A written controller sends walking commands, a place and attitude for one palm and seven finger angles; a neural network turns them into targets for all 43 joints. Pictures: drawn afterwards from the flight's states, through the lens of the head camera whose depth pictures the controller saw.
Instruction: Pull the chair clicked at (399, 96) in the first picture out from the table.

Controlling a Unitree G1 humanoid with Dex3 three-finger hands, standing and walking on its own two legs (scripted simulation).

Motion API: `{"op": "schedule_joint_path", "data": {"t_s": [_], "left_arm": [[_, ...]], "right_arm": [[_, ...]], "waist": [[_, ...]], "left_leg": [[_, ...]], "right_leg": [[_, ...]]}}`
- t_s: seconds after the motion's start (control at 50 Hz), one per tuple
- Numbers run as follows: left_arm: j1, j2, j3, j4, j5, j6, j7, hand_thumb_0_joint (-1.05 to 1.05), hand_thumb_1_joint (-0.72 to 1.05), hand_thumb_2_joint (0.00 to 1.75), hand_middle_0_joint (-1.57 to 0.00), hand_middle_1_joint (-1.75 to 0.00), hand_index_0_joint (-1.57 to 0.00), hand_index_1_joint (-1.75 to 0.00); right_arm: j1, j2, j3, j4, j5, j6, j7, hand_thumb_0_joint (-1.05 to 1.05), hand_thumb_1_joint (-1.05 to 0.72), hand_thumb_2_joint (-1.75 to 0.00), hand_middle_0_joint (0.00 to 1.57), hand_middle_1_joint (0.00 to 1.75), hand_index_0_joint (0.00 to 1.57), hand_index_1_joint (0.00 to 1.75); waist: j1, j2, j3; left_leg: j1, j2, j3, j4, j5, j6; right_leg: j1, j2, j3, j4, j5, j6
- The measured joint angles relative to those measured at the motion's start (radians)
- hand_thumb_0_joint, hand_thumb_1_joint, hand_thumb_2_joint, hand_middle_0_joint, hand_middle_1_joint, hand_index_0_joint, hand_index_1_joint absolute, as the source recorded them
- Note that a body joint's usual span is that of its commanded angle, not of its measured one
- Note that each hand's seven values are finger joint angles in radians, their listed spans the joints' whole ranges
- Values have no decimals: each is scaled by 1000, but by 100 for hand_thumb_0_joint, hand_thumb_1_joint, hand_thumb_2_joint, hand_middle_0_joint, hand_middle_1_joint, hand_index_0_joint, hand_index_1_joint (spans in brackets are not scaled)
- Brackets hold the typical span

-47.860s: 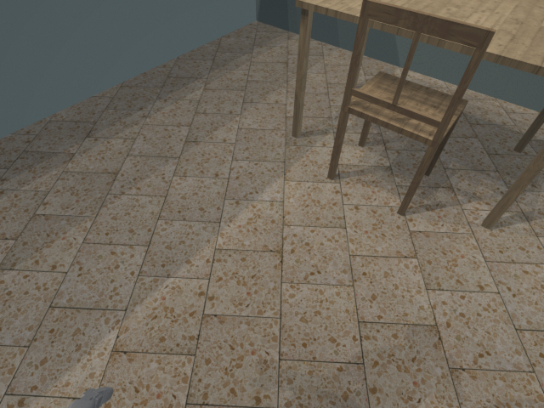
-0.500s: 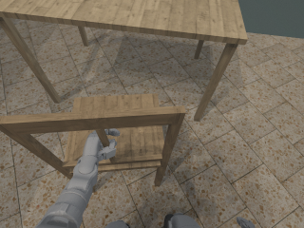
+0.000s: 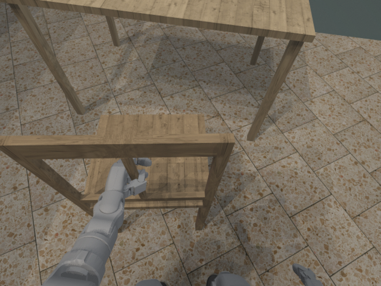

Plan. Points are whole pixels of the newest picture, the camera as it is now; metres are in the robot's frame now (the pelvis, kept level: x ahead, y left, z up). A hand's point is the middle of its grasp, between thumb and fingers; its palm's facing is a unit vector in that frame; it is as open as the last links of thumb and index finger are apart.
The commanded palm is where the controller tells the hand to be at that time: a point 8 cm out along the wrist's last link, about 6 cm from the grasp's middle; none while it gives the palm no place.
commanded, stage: step backward, pulling the chair out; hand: left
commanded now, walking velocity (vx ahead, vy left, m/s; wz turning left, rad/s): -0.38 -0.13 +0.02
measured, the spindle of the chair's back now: (136, 178) +0.36 +0.14 -0.10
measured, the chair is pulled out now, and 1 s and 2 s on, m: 0.45 0.62 0.69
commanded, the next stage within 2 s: stop walking, hand still on the chair in 0.92 s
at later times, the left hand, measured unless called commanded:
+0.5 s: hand (143, 215) +0.26 +0.11 -0.06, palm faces -0.07 -0.99 -0.15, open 4.8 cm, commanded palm +0.24 +0.16 -0.06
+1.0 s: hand (139, 264) +0.17 +0.11 -0.06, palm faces -0.05 -0.99 -0.15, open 4.8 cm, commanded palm +0.15 +0.16 -0.06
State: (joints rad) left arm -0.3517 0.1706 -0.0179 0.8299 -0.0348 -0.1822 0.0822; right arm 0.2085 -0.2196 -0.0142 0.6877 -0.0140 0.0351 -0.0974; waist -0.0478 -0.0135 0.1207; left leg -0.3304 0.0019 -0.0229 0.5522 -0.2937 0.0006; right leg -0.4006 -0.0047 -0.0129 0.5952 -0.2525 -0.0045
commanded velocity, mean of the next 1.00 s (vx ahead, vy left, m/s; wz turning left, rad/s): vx -0.33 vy -0.03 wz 0.02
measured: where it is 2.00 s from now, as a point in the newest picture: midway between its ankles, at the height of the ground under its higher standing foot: outside the picture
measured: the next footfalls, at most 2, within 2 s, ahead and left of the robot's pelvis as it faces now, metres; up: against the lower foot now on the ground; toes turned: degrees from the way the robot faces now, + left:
right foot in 0.02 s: +0.03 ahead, -0.13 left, +0.00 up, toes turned -1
left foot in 0.38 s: -0.04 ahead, +0.14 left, +0.00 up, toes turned +0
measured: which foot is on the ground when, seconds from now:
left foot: down 0.00-0.16, up 0.18-0.36, down 0.38-0.70, up 0.72-0.90, down 0.92-1.00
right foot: up 0.00-0.00, down 0.02-0.46, up 0.48-0.62, down 0.64-1.00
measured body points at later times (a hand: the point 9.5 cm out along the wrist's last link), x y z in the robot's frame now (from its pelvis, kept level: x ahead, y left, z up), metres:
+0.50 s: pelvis -0.09 +0.00 +0.00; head +0.01 +0.02 +0.44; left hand +0.26 +0.16 -0.05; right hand +0.03 -0.28 -0.11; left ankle -0.08 +0.14 -0.73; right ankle -0.02 -0.12 -0.73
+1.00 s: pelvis -0.18 +0.00 +0.00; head -0.11 +0.00 +0.44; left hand +0.16 +0.16 -0.05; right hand -0.08 -0.28 -0.12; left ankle -0.19 +0.14 -0.73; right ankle -0.12 -0.13 -0.73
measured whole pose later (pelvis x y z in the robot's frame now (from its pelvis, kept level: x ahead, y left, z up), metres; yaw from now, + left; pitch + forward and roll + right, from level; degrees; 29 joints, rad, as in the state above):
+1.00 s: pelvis -0.18 +0.00 +0.00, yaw +0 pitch +2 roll +0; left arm -0.42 0.14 -0.02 0.91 -0.04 -0.15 0.09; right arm 0.19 -0.28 -0.03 0.70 0.02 0.05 -0.11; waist -0.05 -0.01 0.14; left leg -0.27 0.02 0.00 0.54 -0.30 -0.03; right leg -0.39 -0.04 -0.03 0.54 -0.16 0.02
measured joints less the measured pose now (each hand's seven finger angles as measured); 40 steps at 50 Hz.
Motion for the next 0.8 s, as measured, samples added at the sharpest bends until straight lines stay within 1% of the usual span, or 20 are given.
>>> {"op": "schedule_joint_path", "data": {"t_s": [0.04, 0.08, 0.12, 0.16, 0.22, 0.26, 0.32, 0.36, 0.38, 0.4, 0.44, 0.48, 0.5, 0.54, 0.56, 0.6, 0.64, 0.68, 0.72, 0.8], "left_arm": [[4, -1, 7, 9, -4, -9, -3, 2, 78, 82, -32, -124, -50, -145], [-12, 2, 26, 33, -6, -26, -4, 2, 78, 82, -33, -123, -50, -145], [-40, 2, 51, 67, -14, -38, -6, 2, 77, 82, -34, -121, -50, -145], [-61, 7, 72, 94, -17, -47, -7, 2, 76, 82, -35, -120, -50, -145], [-79, 7, 89, 118, -14, -45, -7, 2, 76, 82, -35, -118, -50, -145], [-82, 0, 90, 115, -5, -34, -3, 2, 77, 82, -35, -118, -50, -145], [-75, -16, 76, 90, 1, -10, 4, 2, 78, 81, -33, -119, -50, -145], [-68, -26, 53, 62, 7, 6, 9, 2, 78, 81, -32, -120, -50, -145], [-63, -31, 39, 46, 7, 15, 11, 1, 78, 81, -32, -121, -50, -145], [-62, -32, 24, 29, 6, 22, 11, 1, 78, 81, -31, -122, -50, -145], [-56, -21, -1, -1, 5, 31, 11, 1, 78, 81, -29, -123, -50, -145], [-37, -5, -13, -32, 7, 37, 7, 1, 79, 81, -29, -124, -50, -145], [-27, 0, -16, -40, 7, 38, 5, 1, 79, 81, -29, -125, -50, -145], [-8, -1, -13, -41, 4, 34, 1, 1, 79, 81, -29, -125, -50, -145], [0, -3, -9, -39, 1, 31, 0, 1, 79, 82, -29, -124, -50, -145], [10, -5, -2, -28, -7, 21, -2, 2, 79, 82, -30, -123, -50, -145], [8, -3, 9, -10, -12, 3, -5, 2, 78, 83, -32, -123, -50, -145], [-15, -12, 38, 29, -24, -15, -4, 2, 78, 83, -33, -121, -50, -145], [-37, -15, 61, 66, -30, -28, -5, 2, 77, 83, -34, -118, -50, -145], [-65, -22, 83, 123, -21, -22, -8, 2, 77, 83, -34, -116, -50, -145]], "right_arm": [[1, 17, 4, 8, -4, -8, 12, 0, -91, -89, 20, 30, 20, 30], [-18, 30, 10, 22, -5, -15, 22, 0, -91, -89, 20, 30, 20, 30], [-41, 38, 15, 32, -1, -15, 27, 0, -90, -89, 20, 30, 20, 30], [-55, 42, 17, 32, 9, -13, 22, 0, -90, -89, 20, 30, 20, 30], [-64, 23, 12, 30, 22, -11, 7, 0, -90, -89, 20, 30, 21, 30], [-69, -2, 6, 32, 24, -8, -1, 0, -90, -89, 20, 30, 21, 30], [-69, -47, -3, 31, 26, 0, -11, 0, -90, -89, 20, 30, 20, 30], [-64, -74, -10, 24, 29, 8, -18, 0, -91, -89, 20, 30, 20, 30], [-60, -87, -14, 18, 30, 12, -23, 0, -91, -89, 20, 30, 20, 30], [-60, -91, -19, 15, 29, 17, -27, 0, -91, -89, 20, 30, 20, 30], [-59, -76, -22, 0, 29, 30, -28, 0, -91, -89, 20, 30, 20, 30], [-49, -53, -16, -24, 21, 34, -24, 0, -91, -89, 20, 30, 20, 30], [-42, -39, -14, -33, 14, 31, -19, 0, -91, -89, 19, 30, 20, 30], [-28, -13, -9, -39, 3, 23, -5, 0, -91, -89, 19, 30, 20, 30], [-23, 0, -5, -37, 1, 18, 2, 0, -91, -89, 19, 30, 20, 30], [-14, 25, 4, -27, 1, 6, 17, 0, -91, -89, 19, 30, 20, 30], [-13, 46, 15, -8, 2, -6, 28, 0, -91, -89, 20, 30, 20, 30], [-38, 50, 23, 16, 3, -10, 34, 0, -90, -89, 20, 30, 20, 30], [-50, 52, 27, 29, 14, -7, 29, 0, -90, -89, 20, 30, 20, 30], [-48, 25, 21, 43, 30, -1, 11, 0, -90, -89, 20, 30, 21, 30]], "waist": [[15, 12, -3], [28, 30, 14], [24, 53, 41], [13, 59, 54], [-4, 56, 51], [-14, 49, 44], [-32, 47, 33], [-44, 50, 28], [-47, 56, 24], [-49, 49, 27], [-30, 7, 42], [-13, -23, 45], [-9, -28, 42], [-4, -17, 30], [0, -6, 24], [14, 11, 19], [33, 22, 19], [31, 72, 48], [22, 90, 66], [6, 64, 42]], "left_leg": [[-7, 13, -1, 2, 3, -9], [-16, 35, -1, 18, 5, -21], [-28, 56, -11, 36, 24, -31], [-57, 65, -10, 67, 55, -40], [-110, 39, -31, 190, -81, -41], [-122, 18, -42, 241, -139, -41], [-87, 13, -45, 188, -131, -42], [-39, 26, -40, 104, -69, -40], [-10, 39, -38, 49, -6, -35], [1, 35, -34, 18, -3, -32], [13, 17, -8, -4, 7, -25], [19, 15, 16, -17, 20, -21], [18, 18, 20, -20, 24, -20], [8, 32, 19, -21, 32, -21], [2, 41, 17, -20, 35, -23], [-8, 57, 17, -13, 39, -32], [-21, 69, 24, 4, 37, -43], [-32, 104, 9, 20, 47, -52], [-54, 111, 10, 54, 65, -53], [-101, 37, -19, 240, -117, -44]], "right_leg": [[52, 8, 3, -40, -10, -2], [77, 27, -1, -93, 13, -4], [91, 49, -13, -124, 35, -14], [87, 55, -19, -138, 53, -24], [60, 45, -22, -124, 63, -29], [40, 30, -20, -114, 69, -25], [17, 9, -25, -107, 79, -13], [5, -2, -35, -99, 84, -1], [-2, -3, -42, -92, 85, 5], [-8, -12, -43, -86, 87, 13], [-9, -29, -20, -99, 116, 31], [-21, -31, -6, -79, 113, 26], [-25, -27, -5, -41, 65, 22], [-17, -10, -9, 29, -52, 12], [-1, 0, -12, 39, -79, 8], [57, 10, -14, -3, -60, 4], [120, 14, -11, -93, -23, 2], [138, 51, -22, -139, 4, -9], [137, 59, -29, -156, 41, -19], [85, 23, -21, -126, 53, -20]]}}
